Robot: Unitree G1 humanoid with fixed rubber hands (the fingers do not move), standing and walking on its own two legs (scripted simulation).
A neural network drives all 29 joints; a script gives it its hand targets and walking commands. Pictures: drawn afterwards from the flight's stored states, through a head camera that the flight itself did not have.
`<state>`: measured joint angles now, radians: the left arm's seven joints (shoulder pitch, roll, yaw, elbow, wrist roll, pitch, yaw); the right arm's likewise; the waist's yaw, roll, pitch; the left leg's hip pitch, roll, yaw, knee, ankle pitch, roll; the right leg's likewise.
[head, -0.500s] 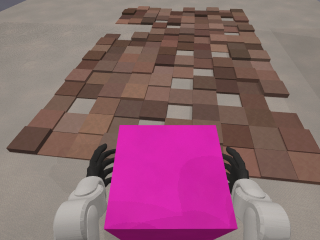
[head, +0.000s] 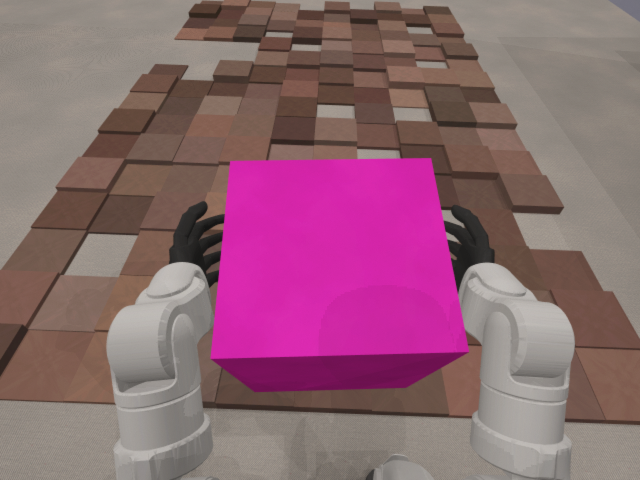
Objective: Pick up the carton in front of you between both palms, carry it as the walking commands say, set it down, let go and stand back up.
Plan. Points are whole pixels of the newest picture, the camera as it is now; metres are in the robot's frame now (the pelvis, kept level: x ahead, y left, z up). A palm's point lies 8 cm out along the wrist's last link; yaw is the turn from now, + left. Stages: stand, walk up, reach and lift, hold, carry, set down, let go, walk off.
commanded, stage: carry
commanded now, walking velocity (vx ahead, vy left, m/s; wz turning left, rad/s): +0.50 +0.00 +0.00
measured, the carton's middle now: (331, 291) +0.32 +0.00 +0.09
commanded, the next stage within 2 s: none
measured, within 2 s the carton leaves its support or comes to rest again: neither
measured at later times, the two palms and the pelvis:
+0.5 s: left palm (252, 116) +0.69 +0.12 +0.11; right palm (415, 119) +0.70 -0.18 +0.10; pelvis +0.34 -0.05 -0.01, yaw +0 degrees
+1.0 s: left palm out of the picture +1.03 +0.04 +0.20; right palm (430, 3) +1.03 -0.26 +0.19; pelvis +0.69 -0.09 +0.02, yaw +0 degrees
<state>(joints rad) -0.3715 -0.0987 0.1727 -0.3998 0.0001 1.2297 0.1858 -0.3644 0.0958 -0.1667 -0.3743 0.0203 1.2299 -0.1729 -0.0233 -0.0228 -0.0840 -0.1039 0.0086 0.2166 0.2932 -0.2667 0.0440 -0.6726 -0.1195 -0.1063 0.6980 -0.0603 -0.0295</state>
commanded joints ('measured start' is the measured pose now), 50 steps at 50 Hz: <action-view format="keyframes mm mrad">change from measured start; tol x32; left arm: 1 -568 -529 -530 45 -198 -10 -9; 50 -714 -547 -434 233 -133 -24 -9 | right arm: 1 -573 497 512 21 190 -16 4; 50 -781 585 458 191 175 -5 9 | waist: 1 -17 144 -124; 9 90 -310 -441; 28 17 -153 -344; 31 -83 337 -704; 47 13 178 -304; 50 70 -258 -401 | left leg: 1 105 215 -112 -56 251 116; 6 34 133 -3 447 489 36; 10 -672 1 -226 1124 -230 21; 24 -867 35 -83 756 3 36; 29 15 -80 -5 246 215 83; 32 495 324 -794 163 377 349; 46 22 179 -204 108 354 114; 50 -408 -17 -108 742 -62 -25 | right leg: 1 36 42 -45 -69 46 -22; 6 508 159 -139 -171 -102 -55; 9 963 -262 695 -382 -238 -251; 28 693 -25 -9 -72 872 -102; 32 -43 187 195 903 -410 -26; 48 446 142 -52 -199 -62 -34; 50 753 -203 557 -323 -208 -136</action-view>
